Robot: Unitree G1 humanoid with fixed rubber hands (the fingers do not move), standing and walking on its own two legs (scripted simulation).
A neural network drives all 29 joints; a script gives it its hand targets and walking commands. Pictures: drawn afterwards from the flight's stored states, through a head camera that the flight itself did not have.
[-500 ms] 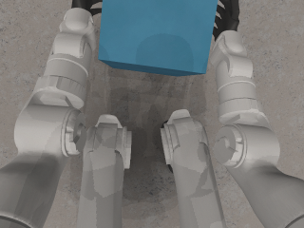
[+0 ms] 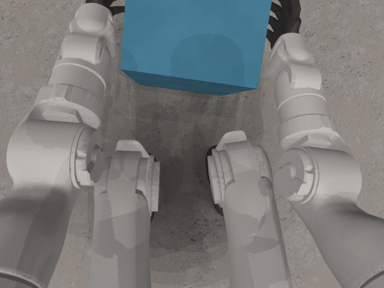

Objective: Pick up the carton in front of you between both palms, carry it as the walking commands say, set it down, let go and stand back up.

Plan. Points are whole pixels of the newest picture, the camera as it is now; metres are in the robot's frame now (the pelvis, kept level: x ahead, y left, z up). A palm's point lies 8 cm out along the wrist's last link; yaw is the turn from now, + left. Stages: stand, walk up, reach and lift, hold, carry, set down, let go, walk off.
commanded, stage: set down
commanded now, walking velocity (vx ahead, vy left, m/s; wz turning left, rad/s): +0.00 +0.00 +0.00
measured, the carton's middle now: (191, 34) +0.51 -0.03 -0.24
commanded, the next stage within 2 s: let go in 1.66 s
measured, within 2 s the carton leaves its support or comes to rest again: neither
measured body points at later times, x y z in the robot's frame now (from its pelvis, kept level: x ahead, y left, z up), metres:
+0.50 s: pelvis -0.01 +0.00 +0.00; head +0.35 +0.01 +0.26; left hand +0.54 +0.15 -0.19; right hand +0.49 -0.21 -0.19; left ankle +0.10 +0.10 -0.33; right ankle +0.11 -0.12 -0.33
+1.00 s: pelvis +0.00 +0.00 +0.07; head +0.33 -0.01 +0.38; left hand +0.56 +0.15 -0.06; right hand +0.50 -0.23 -0.06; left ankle +0.10 +0.10 -0.33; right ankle +0.11 -0.12 -0.33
